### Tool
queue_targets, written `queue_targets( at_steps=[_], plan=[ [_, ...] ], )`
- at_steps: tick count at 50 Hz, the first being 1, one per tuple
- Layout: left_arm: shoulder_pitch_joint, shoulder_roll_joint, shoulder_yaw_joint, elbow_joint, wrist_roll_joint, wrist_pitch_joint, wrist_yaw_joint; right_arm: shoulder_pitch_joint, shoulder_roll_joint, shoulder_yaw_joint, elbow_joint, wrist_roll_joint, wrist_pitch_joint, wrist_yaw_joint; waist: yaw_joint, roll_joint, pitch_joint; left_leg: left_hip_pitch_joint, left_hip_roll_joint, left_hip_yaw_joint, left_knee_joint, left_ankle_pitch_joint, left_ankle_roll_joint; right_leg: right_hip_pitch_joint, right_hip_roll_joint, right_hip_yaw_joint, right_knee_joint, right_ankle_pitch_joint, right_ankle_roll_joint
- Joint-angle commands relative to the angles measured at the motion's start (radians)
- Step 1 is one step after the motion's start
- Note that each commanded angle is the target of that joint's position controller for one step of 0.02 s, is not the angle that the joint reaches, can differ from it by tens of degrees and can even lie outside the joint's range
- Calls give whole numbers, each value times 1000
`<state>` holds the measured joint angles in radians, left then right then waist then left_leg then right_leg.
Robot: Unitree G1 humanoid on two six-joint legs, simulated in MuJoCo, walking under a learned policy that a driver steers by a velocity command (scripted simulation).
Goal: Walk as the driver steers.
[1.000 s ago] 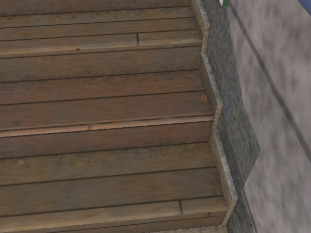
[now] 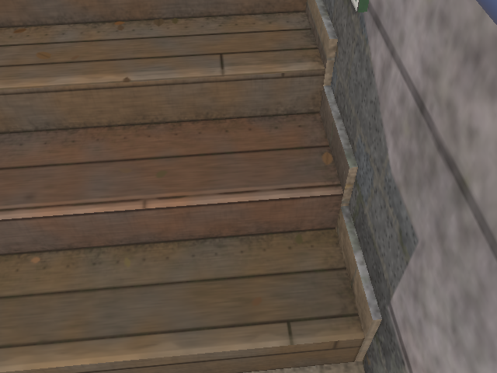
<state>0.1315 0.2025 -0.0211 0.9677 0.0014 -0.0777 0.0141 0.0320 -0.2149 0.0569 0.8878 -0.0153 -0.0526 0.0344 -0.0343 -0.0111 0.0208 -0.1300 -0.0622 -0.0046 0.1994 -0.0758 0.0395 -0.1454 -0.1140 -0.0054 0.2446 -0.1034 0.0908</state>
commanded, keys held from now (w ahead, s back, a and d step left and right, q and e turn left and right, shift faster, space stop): w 1.00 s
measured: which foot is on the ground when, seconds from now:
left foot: down 0.00-1.00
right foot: down 0.00-1.00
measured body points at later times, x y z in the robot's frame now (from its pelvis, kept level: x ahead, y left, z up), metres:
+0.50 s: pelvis +0.00 +0.00 +0.00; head +0.01 +0.00 +0.45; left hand +0.12 +0.23 -0.13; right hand +0.17 -0.23 -0.11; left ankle +0.02 +0.09 -0.75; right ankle +0.01 -0.17 -0.75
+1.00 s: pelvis +0.00 +0.00 +0.00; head +0.02 +0.00 +0.45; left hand +0.12 +0.23 -0.13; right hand +0.16 -0.23 -0.12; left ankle +0.02 +0.09 -0.75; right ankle +0.01 -0.17 -0.75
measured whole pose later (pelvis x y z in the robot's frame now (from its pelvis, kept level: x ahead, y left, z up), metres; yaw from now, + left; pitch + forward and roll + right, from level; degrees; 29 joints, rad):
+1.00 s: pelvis +0.00 +0.00 +0.00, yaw +0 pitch +0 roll +1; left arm 0.14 0.20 -0.02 0.97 0.00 -0.08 0.02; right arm 0.02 -0.21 0.06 0.91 -0.02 -0.05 0.04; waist -0.04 -0.01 0.02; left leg -0.13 -0.06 0.00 0.20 -0.07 0.04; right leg -0.15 -0.12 -0.01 0.24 -0.10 0.09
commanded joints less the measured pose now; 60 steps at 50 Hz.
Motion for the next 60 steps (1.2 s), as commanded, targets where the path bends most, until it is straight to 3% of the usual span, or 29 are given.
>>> queue_targets(
  at_steps=[1, 3, 4, 5, 10, 11, 12, 16, 17, 18, 23, 24, 25, 29, 30, 31, 36, 37, 38, 42, 43, 44, 48, 49, 50, 54, 55, 56, 60],
  plan=[
    [-21, 95, 21, -51, 0, -10, -1, -72, -88, -16, -67, 1, -20, 1, 3, -1, -93, -31, 137, -61, -54, -4, -14, 90, -53, 15, -6, 111, -24],
    [-21, 95, 21, -50, -2, -10, -1, -73, -90, -17, -68, 0, -20, 2, 3, -4, -96, -27, 138, -63, -53, -8, -15, 90, -53, 14, -8, 108, -24],
    [46, 105, 24, -17, -15, -16, 18, -18, -122, -38, -40, -3, -10, -13, 0, -26, -142, 53, 139, -97, -47, -79, -7, 52, -30, -9, 13, 28, -18],
    [-21, 82, 16, -48, 0, -13, 4, -91, -98, -19, -72, -1, -11, -7, 5, 18, -60, -46, 139, -66, -64, -60, -14, 63, -49, 16, -15, 87, -19],
    [-20, 93, 23, -50, -1, -11, -1, -73, -90, -17, -64, 0, -20, 2, 2, -2, -95, -25, 138, -61, -54, -6, -15, 90, -53, 14, -10, 111, -23],
    [46, 103, 25, -16, -15, -17, 17, -17, -122, -38, -36, -4, -10, -13, -1, -26, -143, 57, 140, -96, -47, -77, -6, 51, -30, -9, 10, 30, -17],
    [-19, 80, 17, -47, -1, -14, 4, -91, -98, -20, -69, -1, -11, -7, 4, 18, -61, -43, 139, -64, -64, -59, -14, 62, -49, 16, -17, 88, -18],
    [-21, 91, 24, -49, 0, -11, -2, -74, -88, -16, -60, 0, -19, 1, 1, 0, -92, -29, 138, -59, -56, -8, -14, 89, -53, 14, -11, 111, -22],
    [48, 102, 26, -16, -15, -17, 17, -17, -122, -39, -32, -4, -9, -13, -2, -26, -143, 58, 140, -94, -47, -75, -6, 51, -31, -9, 9, 32, -17],
    [-18, 79, 18, -46, -1, -15, 4, -91, -98, -20, -65, -1, -11, -7, 3, 17, -62, -40, 139, -63, -63, -56, -13, 62, -50, 15, -18, 89, -19],
    [-17, 91, 24, -48, -2, -12, -2, -75, -90, -17, -59, -1, -19, 2, 1, -3, -96, -23, 139, -59, -55, -7, -14, 88, -54, 13, -13, 111, -23],
    [49, 101, 26, -15, -16, -18, 17, -20, -122, -39, -30, -4, -9, -13, -2, -27, -143, 59, 140, -94, -47, -77, -6, 50, -30, -11, 8, 30, -17],
    [-17, 78, 18, -45, -1, -15, 4, -93, -98, -20, -64, -1, -11, -6, 3, 17, -62, -41, 140, -62, -64, -59, -13, 61, -50, 14, -19, 88, -18],
    [-19, 90, 24, -48, -1, -12, -2, -77, -88, -17, -56, 0, -19, 1, 1, -1, -93, -28, 139, -57, -57, -9, -13, 88, -54, 13, -13, 111, -22],
    [50, 101, 26, -15, -15, -18, 17, -19, -122, -39, -28, -4, -9, -13, -2, -27, -143, 58, 140, -93, -47, -75, -6, 50, -31, -11, 7, 32, -17],
    [-16, 78, 18, -45, -1, -16, 4, -94, -98, -20, -61, -1, -11, -6, 3, 16, -62, -40, 140, -61, -63, -56, -13, 61, -50, 14, -20, 89, -18],
    [-17, 90, 24, -48, -2, -13, -2, -77, -89, -17, -55, -1, -19, 2, 1, -4, -96, -24, 139, -58, -55, -7, -14, 89, -54, 12, -14, 111, -22],
    [49, 100, 26, -15, -16, -18, 17, -22, -122, -39, -27, -4, -9, -12, -2, -27, -144, 58, 141, -92, -48, -76, -6, 50, -31, -12, 7, 30, -16],
    [-20, 82, 19, -46, -2, -16, 4, -97, -93, -19, -61, -1, -11, -2, 0, 19, -55, -45, 142, -61, -67, -53, -15, 56, -49, 10, -15, 86, -15],
    [-19, 89, 24, -49, -1, -13, -2, -78, -88, -17, -52, 0, -19, 2, 1, -3, -95, -27, 139, -56, -57, -8, -13, 89, -55, 11, -13, 111, -22],
    [45, 105, 27, -18, -17, -19, 17, -25, -114, -36, -27, -4, -9, -9, -3, -25, -141, 53, 141, -90, -50, -68, -8, 50, -32, -15, 9, 31, -14],
    [-19, 81, 19, -47, -3, -16, 4, -98, -95, -19, -59, -1, -12, -1, 1, 19, -60, -42, 141, -60, -65, -48, -15, 59, -50, 10, -15, 88, -15],
    [-20, 92, 25, -52, -2, -13, -2, -81, -85, -16, -51, 0, -19, 8, 0, 0, -95, -29, 140, -54, -58, -2, -15, 86, -54, 9, -9, 110, -19],
    [47, 103, 27, -20, -17, -19, 17, -25, -116, -36, -24, -4, -10, -7, -1, -23, -147, 55, 142, -89, -49, -68, -9, 52, -32, -15, 9, 31, -14],
    [-18, 81, 19, -49, -2, -17, 4, -99, -95, -19, -57, -1, -12, 0, 1, 17, -64, -40, 142, -59, -64, -48, -15, 59, -51, 10, -15, 88, -15],
    [-21, 93, 25, -53, -2, -13, -2, -83, -85, -15, -50, 0, -19, 8, 0, -1, -96, -29, 141, -54, -57, -4, -16, 87, -55, 8, -9, 110, -19],
    [46, 104, 27, -22, -17, -19, 17, -26, -115, -35, -23, -4, -9, -7, -1, -24, -148, 56, 142, -88, -48, -68, -10, 52, -32, -16, 8, 31, -14],
    [-19, 82, 19, -50, -2, -17, 4, -100, -95, -19, -56, -1, -12, 0, 1, 16, -65, -40, 142, -58, -63, -48, -16, 59, -51, 10, -16, 88, -15],
    [-22, 94, 25, -54, -2, -13, -2, -84, -85, -15, -49, 0, -19, 9, 0, -1, -96, -29, 141, -53, -57, -5, -16, 87, -55, 8, -10, 109, -19]
  ],
)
